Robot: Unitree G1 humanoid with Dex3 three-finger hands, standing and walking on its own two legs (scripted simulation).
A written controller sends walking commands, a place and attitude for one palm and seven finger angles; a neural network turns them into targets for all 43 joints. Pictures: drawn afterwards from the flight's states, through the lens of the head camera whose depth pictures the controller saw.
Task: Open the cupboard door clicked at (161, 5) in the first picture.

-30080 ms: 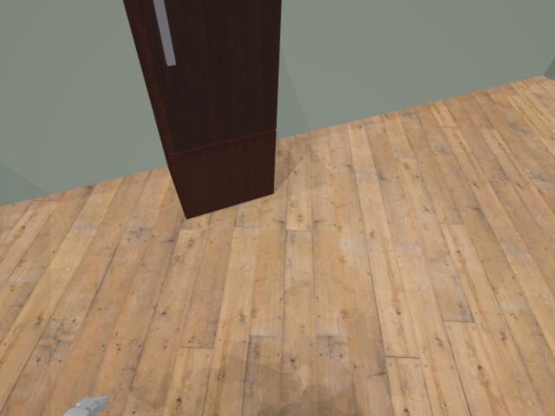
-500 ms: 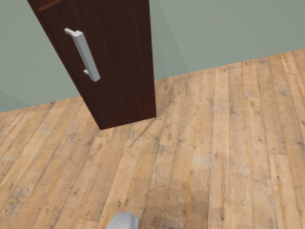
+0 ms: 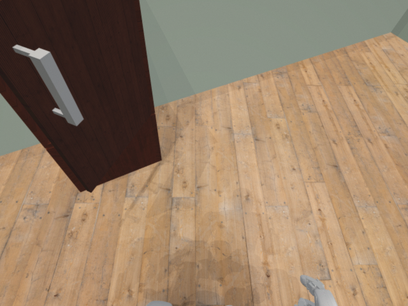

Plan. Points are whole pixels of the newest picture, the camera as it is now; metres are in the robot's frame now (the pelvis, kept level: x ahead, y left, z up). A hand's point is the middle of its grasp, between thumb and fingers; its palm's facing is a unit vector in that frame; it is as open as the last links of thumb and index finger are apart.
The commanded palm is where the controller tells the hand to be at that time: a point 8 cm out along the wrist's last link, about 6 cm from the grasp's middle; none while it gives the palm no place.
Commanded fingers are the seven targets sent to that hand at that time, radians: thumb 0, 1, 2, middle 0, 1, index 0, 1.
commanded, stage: walk to a spot facing it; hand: left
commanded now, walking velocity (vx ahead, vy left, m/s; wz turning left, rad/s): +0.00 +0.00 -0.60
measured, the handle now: (51, 88) +0.47 +0.37 +0.10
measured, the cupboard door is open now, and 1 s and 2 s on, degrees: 39 39 39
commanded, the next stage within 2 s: turn to face it in 1.94 s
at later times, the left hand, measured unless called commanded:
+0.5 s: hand (155, 276) +0.18 +0.12 -0.15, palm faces -0.35 -0.90 -0.26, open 7.4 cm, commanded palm none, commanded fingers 0.00 0.90 0.90 -0.20 -0.30 -0.20 -0.30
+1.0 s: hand (191, 226) +0.31 +0.05 -0.16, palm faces -0.60 -0.79 -0.14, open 7.4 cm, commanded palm none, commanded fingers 0.00 0.90 0.90 -0.20 -0.30 -0.20 -0.30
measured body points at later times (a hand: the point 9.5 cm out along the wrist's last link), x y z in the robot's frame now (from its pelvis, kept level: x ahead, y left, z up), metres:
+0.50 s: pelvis +0.01 -0.03 +0.00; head +0.06 -0.06 +0.45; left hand +0.20 +0.17 -0.13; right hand -0.05 -0.30 -0.15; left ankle +0.01 +0.12 -0.65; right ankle -0.02 -0.13 -0.73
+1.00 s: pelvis +0.12 -0.05 +0.01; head +0.18 -0.05 +0.46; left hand +0.34 +0.10 -0.15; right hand -0.06 -0.20 -0.12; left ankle +0.10 +0.08 -0.73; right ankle +0.06 -0.18 -0.63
